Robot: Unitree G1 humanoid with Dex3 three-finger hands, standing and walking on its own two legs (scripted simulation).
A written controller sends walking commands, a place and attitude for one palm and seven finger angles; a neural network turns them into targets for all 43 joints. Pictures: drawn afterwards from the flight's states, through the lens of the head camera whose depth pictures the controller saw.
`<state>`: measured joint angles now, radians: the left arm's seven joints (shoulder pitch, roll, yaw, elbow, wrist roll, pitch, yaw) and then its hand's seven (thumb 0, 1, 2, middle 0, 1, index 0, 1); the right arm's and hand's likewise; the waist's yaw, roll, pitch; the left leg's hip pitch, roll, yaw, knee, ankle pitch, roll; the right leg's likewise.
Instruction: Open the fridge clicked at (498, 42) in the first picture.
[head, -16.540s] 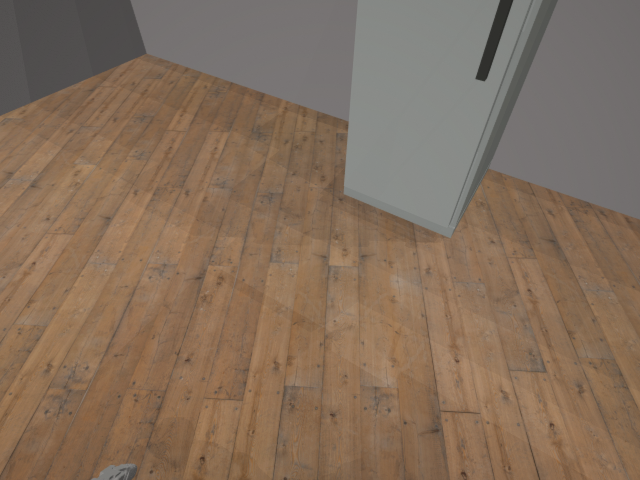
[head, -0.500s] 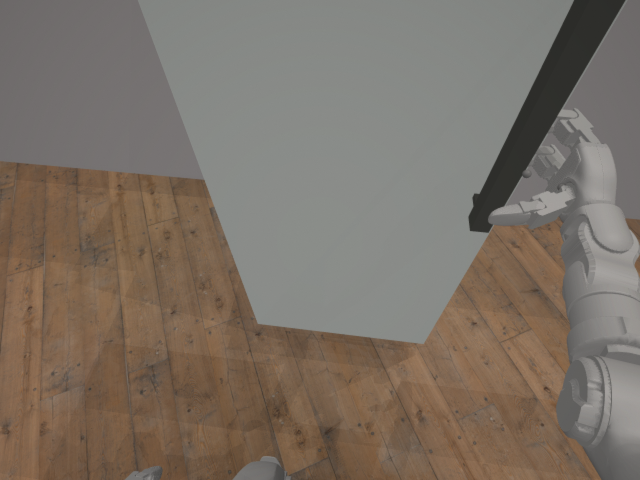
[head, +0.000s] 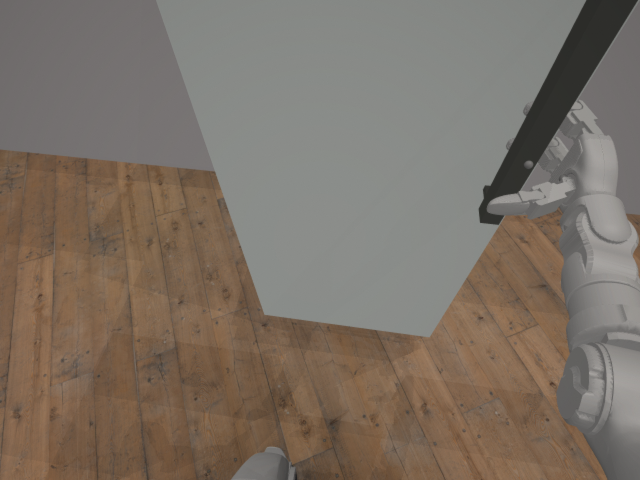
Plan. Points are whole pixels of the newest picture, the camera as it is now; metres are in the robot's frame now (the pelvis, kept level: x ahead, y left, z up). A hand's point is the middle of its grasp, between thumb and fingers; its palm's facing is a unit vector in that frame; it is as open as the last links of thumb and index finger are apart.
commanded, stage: slide the fingers in behind the handle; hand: right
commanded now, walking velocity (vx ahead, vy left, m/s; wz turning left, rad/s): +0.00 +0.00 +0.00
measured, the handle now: (533, 120) +0.53 -0.16 +0.16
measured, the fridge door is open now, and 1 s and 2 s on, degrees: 0 0 0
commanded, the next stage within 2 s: grip the handle and tug to test in 0.44 s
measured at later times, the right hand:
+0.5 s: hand (526, 162) +0.49 -0.16 +0.13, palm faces -0.03 +1.00 +0.00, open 13.7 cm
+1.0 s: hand (524, 164) +0.49 -0.16 +0.13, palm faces -0.01 +1.00 -0.01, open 9.1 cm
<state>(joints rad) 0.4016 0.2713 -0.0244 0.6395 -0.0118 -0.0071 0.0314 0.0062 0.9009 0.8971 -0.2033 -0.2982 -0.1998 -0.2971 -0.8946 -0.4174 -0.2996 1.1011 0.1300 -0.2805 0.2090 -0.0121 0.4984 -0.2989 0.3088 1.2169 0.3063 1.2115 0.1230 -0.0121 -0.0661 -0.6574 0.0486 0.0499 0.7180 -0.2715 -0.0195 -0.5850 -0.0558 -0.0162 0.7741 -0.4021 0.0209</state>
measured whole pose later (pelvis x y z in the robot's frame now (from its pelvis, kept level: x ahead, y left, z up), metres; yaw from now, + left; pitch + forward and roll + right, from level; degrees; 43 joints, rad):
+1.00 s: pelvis +0.01 +0.00 +0.00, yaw +1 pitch +12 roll +1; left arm 0.39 0.27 -0.02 0.62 -0.01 0.00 0.02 0.01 0.90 0.90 -0.20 -0.30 -0.20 -0.30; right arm -0.84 -0.39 -0.32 1.06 0.12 -0.28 0.19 0.00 -0.18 -0.59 0.38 1.30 0.38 1.30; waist 0.12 -0.02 -0.08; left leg -0.64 0.04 0.03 0.71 -0.28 -0.02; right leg -0.55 -0.06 -0.03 0.76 -0.41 0.02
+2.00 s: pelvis +0.01 +0.00 +0.01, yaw +3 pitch +11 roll +0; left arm 0.39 0.27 -0.02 0.60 -0.02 0.01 0.03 0.01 0.90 0.90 -0.20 -0.30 -0.20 -0.30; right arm -0.72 -0.36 -0.35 0.93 0.14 -0.25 0.19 0.01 -0.63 -0.74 0.32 1.36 0.31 1.35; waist 0.13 -0.02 -0.08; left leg -0.60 0.03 0.00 0.68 -0.26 -0.02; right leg -0.50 -0.07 -0.06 0.72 -0.40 0.02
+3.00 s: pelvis +0.10 -0.01 +0.04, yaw +2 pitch +3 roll -1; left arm 0.18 0.19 -0.04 0.50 0.03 0.05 0.04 0.01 0.90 0.90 -0.20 -0.30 -0.20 -0.30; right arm 0.12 -0.15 -0.02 -0.07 0.06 -0.04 -0.08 -0.01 -0.57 -0.74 0.36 1.32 0.28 1.39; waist 0.02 -0.08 -0.01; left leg -0.25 0.04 0.08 0.52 -0.22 0.03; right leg -0.20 -0.01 -0.03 0.67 -0.22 0.03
